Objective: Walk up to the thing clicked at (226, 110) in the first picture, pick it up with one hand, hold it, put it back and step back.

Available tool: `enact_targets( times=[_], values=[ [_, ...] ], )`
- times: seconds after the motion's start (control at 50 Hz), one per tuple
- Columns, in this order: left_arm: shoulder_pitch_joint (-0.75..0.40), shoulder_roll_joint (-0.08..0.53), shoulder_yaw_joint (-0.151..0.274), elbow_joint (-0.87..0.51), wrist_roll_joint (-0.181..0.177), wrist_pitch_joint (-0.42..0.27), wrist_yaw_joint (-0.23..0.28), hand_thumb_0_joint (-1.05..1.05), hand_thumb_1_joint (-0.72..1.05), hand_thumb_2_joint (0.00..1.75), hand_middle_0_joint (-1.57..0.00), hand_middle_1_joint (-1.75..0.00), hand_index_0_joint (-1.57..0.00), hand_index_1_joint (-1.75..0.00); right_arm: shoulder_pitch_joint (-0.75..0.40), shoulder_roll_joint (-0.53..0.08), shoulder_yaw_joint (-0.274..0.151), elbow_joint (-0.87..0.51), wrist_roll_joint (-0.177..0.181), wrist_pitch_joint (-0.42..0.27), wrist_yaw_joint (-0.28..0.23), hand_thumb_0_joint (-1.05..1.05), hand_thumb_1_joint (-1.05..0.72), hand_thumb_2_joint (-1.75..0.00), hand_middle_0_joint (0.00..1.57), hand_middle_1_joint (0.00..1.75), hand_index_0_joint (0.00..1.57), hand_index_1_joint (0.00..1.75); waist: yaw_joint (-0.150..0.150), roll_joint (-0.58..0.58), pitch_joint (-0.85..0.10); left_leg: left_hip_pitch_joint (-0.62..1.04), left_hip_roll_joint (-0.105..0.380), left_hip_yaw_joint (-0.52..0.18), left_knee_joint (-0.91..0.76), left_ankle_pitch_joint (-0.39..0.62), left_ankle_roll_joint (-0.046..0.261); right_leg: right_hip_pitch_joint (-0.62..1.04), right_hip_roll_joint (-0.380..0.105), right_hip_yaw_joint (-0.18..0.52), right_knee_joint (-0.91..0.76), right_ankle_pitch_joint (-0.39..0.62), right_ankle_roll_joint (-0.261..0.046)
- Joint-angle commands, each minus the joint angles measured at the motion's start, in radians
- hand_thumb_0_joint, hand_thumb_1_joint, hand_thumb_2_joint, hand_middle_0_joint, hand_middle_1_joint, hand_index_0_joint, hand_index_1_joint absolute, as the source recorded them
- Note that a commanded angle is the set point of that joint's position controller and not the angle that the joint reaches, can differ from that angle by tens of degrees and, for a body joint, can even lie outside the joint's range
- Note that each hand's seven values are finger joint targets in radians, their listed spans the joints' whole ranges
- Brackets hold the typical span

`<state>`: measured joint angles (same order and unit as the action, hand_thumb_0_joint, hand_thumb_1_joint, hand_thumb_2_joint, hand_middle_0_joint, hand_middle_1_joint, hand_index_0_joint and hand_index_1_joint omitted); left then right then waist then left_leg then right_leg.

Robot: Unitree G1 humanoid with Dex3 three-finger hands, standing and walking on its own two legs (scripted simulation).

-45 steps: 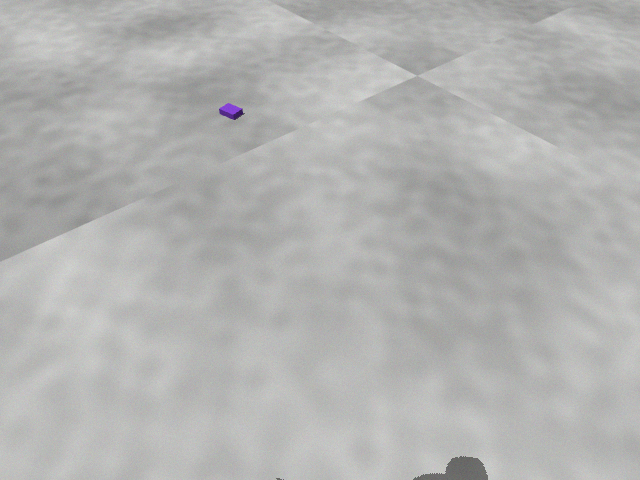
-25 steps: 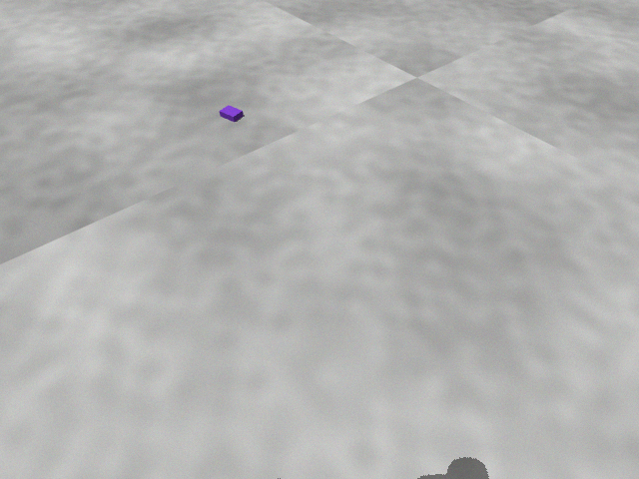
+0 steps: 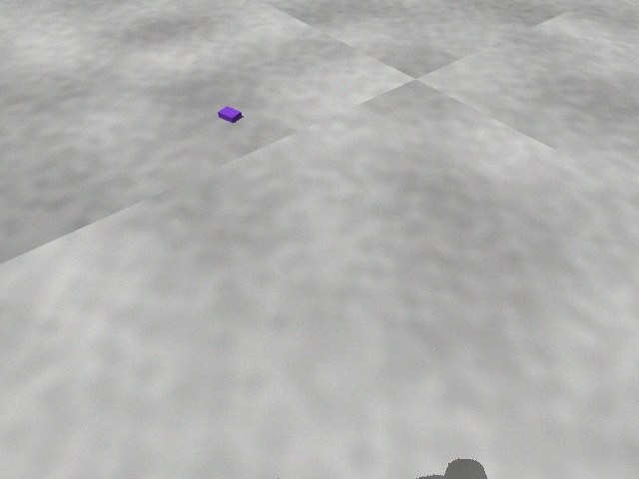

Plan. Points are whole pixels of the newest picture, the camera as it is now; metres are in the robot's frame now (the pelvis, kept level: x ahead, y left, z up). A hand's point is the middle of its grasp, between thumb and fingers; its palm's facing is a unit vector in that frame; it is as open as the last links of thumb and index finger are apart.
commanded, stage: stand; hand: left
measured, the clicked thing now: (230, 114) +2.06 +0.60 -0.77
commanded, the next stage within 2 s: walk up in 0.22 s
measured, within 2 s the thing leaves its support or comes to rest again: neither
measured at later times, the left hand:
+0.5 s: hand out of the picture +0.08 +0.36 -0.15, palm faces -0.05 -0.89 -0.45, open 7.4 cm
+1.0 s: hand (131, 275) +0.47 +0.38 -0.12, palm faces -0.22 -0.83 -0.51, open 7.4 cm
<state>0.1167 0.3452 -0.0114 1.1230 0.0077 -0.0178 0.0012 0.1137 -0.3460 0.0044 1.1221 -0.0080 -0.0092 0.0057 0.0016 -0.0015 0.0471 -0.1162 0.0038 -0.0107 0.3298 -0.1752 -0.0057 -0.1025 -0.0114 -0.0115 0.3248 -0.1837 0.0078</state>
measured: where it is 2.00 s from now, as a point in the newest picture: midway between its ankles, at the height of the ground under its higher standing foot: (262, 299)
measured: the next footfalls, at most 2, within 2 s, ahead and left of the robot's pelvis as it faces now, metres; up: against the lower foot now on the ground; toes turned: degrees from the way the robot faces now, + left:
left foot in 0.56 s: +0.20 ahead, +0.26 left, +0.00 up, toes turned -4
right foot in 0.92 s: +0.34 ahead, -0.02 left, +0.00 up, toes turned -19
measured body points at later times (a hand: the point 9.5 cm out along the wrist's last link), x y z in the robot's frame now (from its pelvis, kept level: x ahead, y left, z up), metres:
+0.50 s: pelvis +0.05 +0.06 -0.01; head +0.05 +0.05 +0.44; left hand +0.09 +0.41 -0.12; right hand +0.15 -0.29 -0.11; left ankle +0.13 +0.23 -0.72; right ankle +0.00 -0.12 -0.75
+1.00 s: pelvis +0.27 +0.12 -0.03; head +0.26 +0.08 +0.41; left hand +0.47 +0.42 -0.09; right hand +0.21 -0.20 -0.18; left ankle +0.18 +0.26 -0.72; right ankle +0.30 +0.00 -0.75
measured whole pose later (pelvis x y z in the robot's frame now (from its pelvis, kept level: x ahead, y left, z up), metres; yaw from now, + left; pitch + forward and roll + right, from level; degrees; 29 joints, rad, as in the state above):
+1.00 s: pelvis +0.27 +0.12 -0.03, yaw -13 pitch -1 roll -1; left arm 0.17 0.43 0.06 0.94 0.01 -0.11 -0.02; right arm 0.33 -0.45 -0.10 0.95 -0.05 0.01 0.10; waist -0.05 0.13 0.02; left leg -0.19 0.06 0.05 0.91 -0.51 0.03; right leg -0.39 -0.03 -0.11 0.69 -0.28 -0.03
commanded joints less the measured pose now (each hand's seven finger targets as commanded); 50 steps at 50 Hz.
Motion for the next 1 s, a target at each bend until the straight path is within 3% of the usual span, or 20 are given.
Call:
enact_targets(
  times=[0.0,0.18,0.2,0.22,0.24,0.28,0.42,0.46,0.52,0.54,0.56,0.58,0.6,0.62,0.7,0.82,0.9,0.94,0.96,0.98],
  values=[
    [-0.036,0.218,0.048,-0.059,-0.001,-0.016,0.009,0.0,0.9,0.9,-0.2,-0.3,-0.2,-0.3,-0.035,-0.207,-0.038,-0.053,0.001,-0.024,-0.014,0.0,-0.9,-0.9,0.2,0.3,0.2,0.3,-0.001,0.017,-0.051,-0.008,0.116,-0.089,-0.061,0.093,0.028,0.007,-0.12,0.098,-0.054,0.099,-0.034],
    [-0.034,0.213,0.046,-0.06,0.005,-0.017,0.009,0.0,0.9,0.9,-0.2,-0.3,-0.2,-0.3,-0.042,-0.211,-0.039,-0.057,0.0,-0.023,-0.014,0.0,-0.9,-0.9,0.2,0.3,0.2,0.3,0.002,-0.005,-0.068,0.014,0.123,-0.095,-0.056,0.12,0.031,-0.002,-0.12,0.092,-0.056,0.102,-0.031],
    [0.104,0.377,0.115,-0.089,0.002,-0.033,-0.009,0.0,0.9,0.9,-0.2,-0.3,-0.2,-0.3,-0.064,-0.355,-0.135,-0.18,-0.047,-0.038,0.032,0.0,-0.9,-0.9,0.2,0.3,0.2,0.3,0.02,0.076,-0.16,-0.015,0.095,-0.039,0.134,-0.413,0.078,-0.033,-0.136,0.2,0.006,-0.369,-0.103],
    [0.121,0.381,0.117,-0.074,0.004,-0.038,-0.014,0.0,0.9,0.9,-0.2,-0.3,-0.2,-0.3,-0.134,-0.33,-0.132,-0.196,-0.048,-0.028,0.05,0.0,-0.9,-0.9,0.2,0.3,0.2,0.3,0.046,0.024,-0.068,-0.236,0.065,-0.003,0.232,-0.487,0.071,-0.038,-0.194,0.312,-0.061,-0.553,-0.136],
    [0.121,0.408,0.13,-0.075,0.007,-0.043,-0.013,0.0,0.9,0.9,-0.2,-0.3,-0.2,-0.3,-0.16,-0.293,-0.127,-0.222,-0.052,-0.023,0.062,0.0,-0.9,-0.9,0.2,0.3,0.2,0.3,0.059,-0.078,-0.006,-0.4,0.005,0.023,0.421,-0.36,0.036,-0.009,-0.288,0.493,-0.167,-0.684,-0.177],
    [0.102,0.405,0.138,-0.113,0.001,-0.067,0.004,0.0,0.9,0.9,-0.2,-0.3,-0.2,-0.3,-0.179,-0.264,-0.122,-0.264,-0.058,-0.027,0.08,0.0,-0.9,-0.9,0.2,0.3,0.2,0.3,0.055,-0.05,0.029,-0.65,0.068,-0.099,0.568,-0.204,0.01,0.127,-0.382,0.626,-0.199,-0.624,-0.26],
    [0.046,0.4,0.141,-0.187,0.013,-0.08,0.001,0.0,0.9,0.9,-0.2,-0.3,-0.2,-0.3,-0.085,-0.276,-0.152,-0.29,-0.04,-0.009,0.132,0.0,-0.9,-0.9,0.2,0.3,0.2,0.3,0.001,-0.214,-0.021,-0.392,0.1,-0.065,0.431,-0.199,-0.018,-0.081,-0.22,0.312,-0.146,-0.414,-0.199],
    [-0.018,0.426,0.143,-0.211,0.019,-0.078,-0.003,0.0,0.9,0.9,-0.2,-0.3,-0.2,-0.3,-0.064,-0.28,-0.162,-0.3,-0.04,-0.003,0.138,0.0,-0.9,-0.9,0.2,0.3,0.2,0.3,-0.041,-0.223,0.008,-0.233,0.114,-0.047,0.372,-0.154,-0.003,-0.259,-0.213,0.265,-0.118,-0.389,-0.179],
    [-0.087,0.374,0.124,-0.226,0.026,-0.068,-0.003,0.0,0.9,0.9,-0.2,-0.3,-0.2,-0.3,0.202,-0.317,-0.199,-0.21,-0.037,-0.009,0.121,0.0,-0.9,-0.9,0.2,0.3,0.2,0.3,-0.193,-0.001,-0.035,0.216,0.061,0.044,0.239,-0.05,0.002,-0.599,-0.111,0.129,0.217,-0.45,-0.13],
    [-0.046,0.299,0.1,-0.225,0.031,-0.064,0.0,0.0,0.9,0.9,-0.2,-0.3,-0.2,-0.3,0.339,-0.368,-0.218,-0.164,-0.044,-0.017,0.105,0.0,-0.9,-0.9,0.2,0.3,0.2,0.3,-0.247,0.228,-0.106,0.345,0.075,-0.011,0.165,-0.212,0.017,-0.689,0.0,0.074,0.534,-0.461,-0.113],
    [-0.015,0.213,0.067,-0.233,0.02,-0.061,0.006,0.0,0.9,0.9,-0.2,-0.3,-0.2,-0.3,0.365,-0.415,-0.22,-0.173,-0.055,-0.025,0.09,0.0,-0.9,-0.9,0.2,0.3,0.2,0.3,-0.241,0.421,-0.083,0.238,0.231,-0.265,0.018,-0.468,0.013,-0.775,0.105,0.05,0.849,-0.473,-0.096],
    [-0.003,0.247,0.066,-0.243,-0.003,-0.06,0.014,0.0,0.9,0.9,-0.2,-0.3,-0.2,-0.3,0.22,-0.455,-0.221,-0.238,-0.049,-0.035,0.08,0.0,-0.9,-0.9,0.2,0.3,0.2,0.3,-0.169,0.383,-0.037,0.088,0.357,-0.541,-0.18,-0.719,0.077,-0.786,0.084,0.092,0.948,-0.38,-0.091],
    [0.047,0.287,0.064,-0.242,-0.004,-0.063,0.018,0.0,0.9,0.9,-0.2,-0.3,-0.2,-0.3,0.072,-0.517,-0.222,-0.278,-0.02,-0.038,0.083,0.0,-0.9,-0.9,0.2,0.3,0.2,0.3,-0.085,0.365,-0.019,-0.013,0.466,-0.706,-0.284,-0.855,0.218,-0.731,-0.026,0.128,0.944,-0.324,-0.099],
    [0.071,0.342,0.069,-0.212,-0.006,-0.074,0.011,0.0,0.9,0.9,-0.2,-0.3,-0.2,-0.3,0.002,-0.483,-0.216,-0.3,-0.018,-0.04,0.081,0.0,-0.9,-0.9,0.2,0.3,0.2,0.3,-0.049,0.283,-0.016,-0.07,0.452,-0.682,-0.276,-0.84,0.263,-0.658,-0.073,0.099,0.906,-0.293,-0.083],
    [0.111,0.383,0.115,-0.141,-0.021,-0.072,-0.029,0.0,0.9,0.9,-0.2,-0.3,-0.2,-0.3,0.018,-0.351,-0.181,-0.306,-0.029,-0.053,0.08,0.0,-0.9,-0.9,0.2,0.3,0.2,0.3,-0.03,0.191,-0.017,-0.051,0.27,-0.213,-0.135,-0.435,0.213,-0.516,-0.098,0.009,0.627,-0.178,-0.018],
    [0.03,0.314,0.117,-0.214,-0.013,-0.075,-0.047,0.0,0.9,0.9,-0.2,-0.3,-0.2,-0.3,0.025,-0.341,-0.17,-0.315,-0.031,-0.056,0.085,0.0,-0.9,-0.9,0.2,0.3,0.2,0.3,-0.016,0.14,0.0,-0.102,0.259,-0.077,-0.11,-0.283,0.219,-0.306,-0.095,-0.018,0.358,-0.038,-0.038],
    [0.29,0.36,0.159,-0.134,0.001,-0.086,-0.016,0.0,0.9,0.9,-0.2,-0.3,-0.2,-0.3,0.034,-0.27,-0.14,-0.34,-0.04,-0.041,0.092,0.0,-0.9,-0.9,0.2,0.3,0.2,0.3,0.123,-0.146,-0.172,-0.322,0.108,0.147,0.427,-0.027,0.131,0.242,-0.014,-0.1,0.194,-0.041,-0.064],
    [0.323,0.456,0.182,-0.173,0.004,-0.095,0.01,0.0,0.9,0.9,-0.2,-0.3,-0.2,-0.3,0.149,-0.224,-0.112,-0.354,-0.04,-0.034,0.094,0.0,-0.9,-0.9,0.2,0.3,0.2,0.3,0.097,-0.299,-0.18,-0.647,0.004,0.047,0.793,-0.369,0.039,0.382,-0.367,0.556,-0.021,-0.433,-0.165],
    [0.265,0.479,0.178,-0.193,-0.012,-0.092,0.016,0.0,0.9,0.9,-0.2,-0.3,-0.2,-0.3,0.111,-0.322,-0.139,-0.348,-0.041,-0.025,0.085,0.0,-0.9,-0.9,0.2,0.3,0.2,0.3,0.09,-0.213,-0.156,-0.651,0.036,-0.051,0.857,-0.337,0.019,0.286,-0.436,0.745,-0.097,-0.558,-0.266],
    [0.203,0.466,0.171,-0.213,-0.022,-0.092,0.018,0.0,0.9,0.9,-0.2,-0.3,-0.2,-0.3,0.067,-0.35,-0.146,-0.335,-0.041,-0.025,0.08,0.0,-0.9,-0.9,0.2,0.3,0.2,0.3,0.071,-0.141,-0.069,-0.657,0.095,-0.085,0.858,-0.293,0.011,0.178,-0.423,0.699,-0.114,-0.547,-0.283]
  ],
)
